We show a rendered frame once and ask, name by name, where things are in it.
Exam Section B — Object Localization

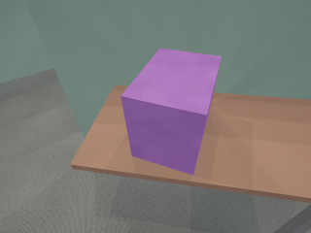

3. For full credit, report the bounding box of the table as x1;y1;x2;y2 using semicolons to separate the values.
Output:
70;84;311;233

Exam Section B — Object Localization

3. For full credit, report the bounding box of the carton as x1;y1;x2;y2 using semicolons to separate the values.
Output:
121;48;222;175

